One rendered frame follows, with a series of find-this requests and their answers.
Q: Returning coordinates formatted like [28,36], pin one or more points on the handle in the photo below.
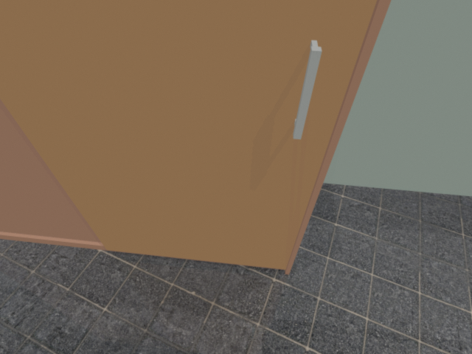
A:
[310,76]

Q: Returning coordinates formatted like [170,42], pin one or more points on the wardrobe door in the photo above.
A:
[32,201]
[169,123]

